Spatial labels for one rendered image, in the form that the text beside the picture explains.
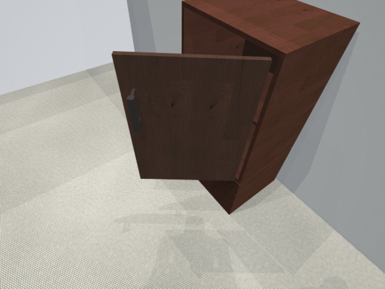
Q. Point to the handle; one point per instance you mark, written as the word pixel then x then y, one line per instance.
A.
pixel 133 111

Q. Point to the cupboard door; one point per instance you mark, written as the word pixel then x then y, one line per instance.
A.
pixel 196 111

